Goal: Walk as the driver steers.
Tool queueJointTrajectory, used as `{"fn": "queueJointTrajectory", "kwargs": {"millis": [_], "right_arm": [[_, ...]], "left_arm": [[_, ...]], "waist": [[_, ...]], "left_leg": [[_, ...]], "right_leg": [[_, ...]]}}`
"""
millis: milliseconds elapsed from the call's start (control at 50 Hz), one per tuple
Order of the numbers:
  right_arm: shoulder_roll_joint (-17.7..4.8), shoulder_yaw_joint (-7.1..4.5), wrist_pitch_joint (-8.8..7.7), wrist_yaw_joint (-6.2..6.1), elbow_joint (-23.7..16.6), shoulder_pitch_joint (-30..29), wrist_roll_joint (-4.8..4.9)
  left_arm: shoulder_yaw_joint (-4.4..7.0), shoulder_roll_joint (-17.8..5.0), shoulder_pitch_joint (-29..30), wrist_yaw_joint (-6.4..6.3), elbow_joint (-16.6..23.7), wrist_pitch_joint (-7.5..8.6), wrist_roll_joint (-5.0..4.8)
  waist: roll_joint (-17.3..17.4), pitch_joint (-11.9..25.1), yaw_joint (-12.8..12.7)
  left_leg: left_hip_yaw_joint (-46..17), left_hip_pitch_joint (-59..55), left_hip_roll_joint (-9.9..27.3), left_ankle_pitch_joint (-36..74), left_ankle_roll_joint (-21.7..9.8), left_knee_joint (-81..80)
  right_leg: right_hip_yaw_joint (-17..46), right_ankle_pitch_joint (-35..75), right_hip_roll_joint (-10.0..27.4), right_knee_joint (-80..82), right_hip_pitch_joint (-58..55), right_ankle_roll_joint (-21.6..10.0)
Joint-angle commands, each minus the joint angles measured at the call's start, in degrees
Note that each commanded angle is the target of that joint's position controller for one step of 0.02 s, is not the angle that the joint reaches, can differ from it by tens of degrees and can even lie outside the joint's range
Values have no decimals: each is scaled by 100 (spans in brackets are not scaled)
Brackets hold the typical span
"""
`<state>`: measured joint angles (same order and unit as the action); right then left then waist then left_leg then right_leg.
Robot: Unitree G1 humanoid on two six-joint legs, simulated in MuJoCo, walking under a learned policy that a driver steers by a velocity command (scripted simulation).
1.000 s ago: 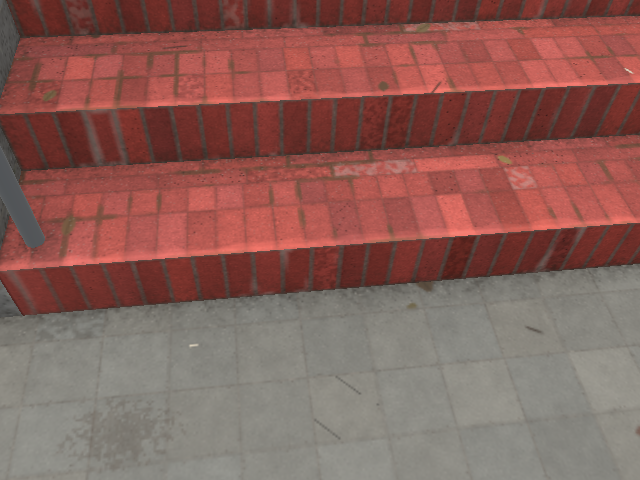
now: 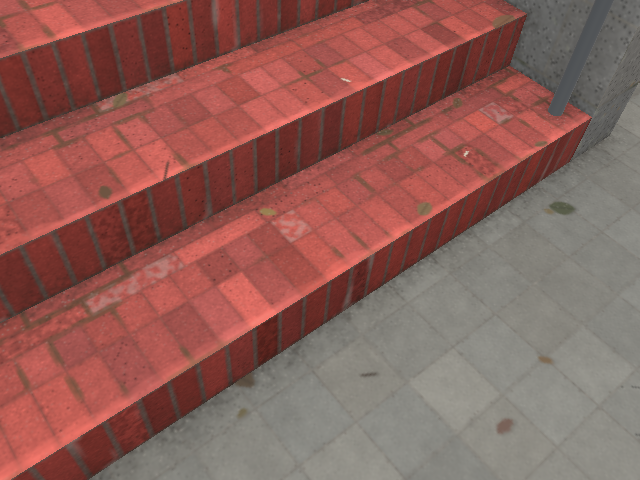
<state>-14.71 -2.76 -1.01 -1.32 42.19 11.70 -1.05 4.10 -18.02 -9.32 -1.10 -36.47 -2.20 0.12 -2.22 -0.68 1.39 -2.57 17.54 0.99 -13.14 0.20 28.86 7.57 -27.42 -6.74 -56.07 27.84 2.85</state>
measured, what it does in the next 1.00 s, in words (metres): walks ahead: right foot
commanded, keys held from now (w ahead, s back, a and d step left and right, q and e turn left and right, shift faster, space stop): no key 0.50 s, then w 0.50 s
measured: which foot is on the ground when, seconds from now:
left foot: down 0.00-1.00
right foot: up 0.00-0.14, down 0.16-0.72, up 0.74-1.00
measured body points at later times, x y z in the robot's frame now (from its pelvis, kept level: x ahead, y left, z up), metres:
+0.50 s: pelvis +0.00 -0.02 -0.01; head +0.00 -0.03 +0.44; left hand +0.13 +0.22 -0.12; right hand +0.09 -0.29 -0.13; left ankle +0.02 +0.13 -0.74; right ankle -0.02 -0.14 -0.74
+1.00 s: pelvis +0.12 +0.01 +0.01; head +0.14 +0.04 +0.46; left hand +0.32 +0.26 -0.09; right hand +0.07 -0.24 -0.12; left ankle +0.03 +0.10 -0.74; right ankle +0.24 -0.16 -0.67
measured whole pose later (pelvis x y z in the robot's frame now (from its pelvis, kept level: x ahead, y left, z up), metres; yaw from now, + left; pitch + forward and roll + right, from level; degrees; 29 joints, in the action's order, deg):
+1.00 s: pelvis +0.12 +0.01 +0.01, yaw -1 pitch +1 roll -1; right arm -12.1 -1.2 -4.8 -0.2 54.4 26.5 0.0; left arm 4.0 -16.1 -7.1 1.0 -42.1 3.9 -1.0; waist -2.1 -0.3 4.5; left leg 0.9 -1.3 -1.1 -14.5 -2.8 12.0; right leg 0.6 -4.5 4.5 -47.6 36.0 -0.3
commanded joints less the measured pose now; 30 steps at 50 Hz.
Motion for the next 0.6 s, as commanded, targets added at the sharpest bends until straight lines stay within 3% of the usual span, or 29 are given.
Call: {"fn": "queueJointTrajectory", "kwargs": {"millis": [20,60,80,120,140,160,180,200,220,240,300,500,520,560,600], "right_arm": [[-710,-154,-11,-17,-384,-434,54],[-725,-165,61,-13,-316,-288,41],[-798,-182,89,-12,-272,-152,49],[-819,-165,112,-2,-237,-129,127],[-761,-139,74,8,-178,54,148],[-706,-101,-4,39,-146,184,89],[-627,-67,-112,114,-173,306,-60],[-418,-15,-158,117,-149,255,-56],[-645,-50,-153,101,-113,-108,-69],[-637,-64,-129,81,-113,-249,-44],[-572,-63,-28,15,-32,-142,-9],[-518,-91,1,-46,410,16,30],[-484,-86,10,-54,492,108,35],[-490,-109,-3,-68,532,84,106],[-460,-110,-135,-35,356,-200,182]], "left_arm": [[49,-139,-182,-4,248,3,-11],[-51,64,94,30,309,31,-22],[-35,7,140,42,304,36,-56],[3,-68,-88,61,144,46,-74],[11,-147,-102,58,104,46,-26],[36,-367,-126,20,157,40,40],[103,-736,-195,-41,181,18,97],[60,-495,-87,15,27,30,130],[-4,-198,54,72,106,72,133],[-35,-129,28,77,39,113,169],[-44,-202,-68,70,-48,239,111],[-105,-51,-223,27,-293,302,78],[-97,-57,-338,17,-370,292,71],[10,-371,-515,-3,-433,240,4],[77,-621,-745,-12,-486,276,-61]], "waist": [[1066,451,-248],[1378,553,-57],[1485,580,20],[1432,523,-113],[1298,467,-89],[977,558,-40],[146,703,156],[-602,742,209],[-295,438,0],[-214,329,-35],[-216,31,-6],[113,1,-36],[71,130,-49],[-299,-125,-179],[-833,-588,-333]], "left_leg": [[-873,-693,1042,2449,-1016,-726],[-717,-806,923,2482,-1011,-647],[-792,-900,964,2427,-1058,-608],[-809,-798,916,2078,-965,-480],[-832,-612,864,1786,-778,-503],[-790,-258,798,1311,-477,-449],[-404,100,440,762,-200,-110],[-17,-365,186,121,72,-267],[26,-467,145,199,229,-137],[56,-485,132,282,229,-103],[9,-489,151,429,166,-101],[4,-614,151,560,228,-133],[122,-639,56,132,222,-67],[534,-68,-278,-1143,153,530],[548,757,-233,-1294,7,1362]], "right_leg": [[-241,65,356,159,-60,221],[-538,101,505,1261,-605,234],[-609,240,506,1717,-800,224],[-755,1338,461,3181,-1450,78],[-638,1870,511,3662,-1832,-51],[-234,2444,874,3588,-2352,-220],[200,3620,1403,3127,-2697,-467],[219,2498,1381,3154,-1903,-734],[167,1868,1177,3280,-1595,-702],[134,1600,1123,3333,-1426,-612],[48,1577,1022,3311,-1182,-492],[-35,1550,913,3238,-1184,-471],[-62,996,868,3301,-1248,-502],[384,-1005,1067,3681,-1168,-810],[1629,-2180,1885,4382,-1150,-1342]]}}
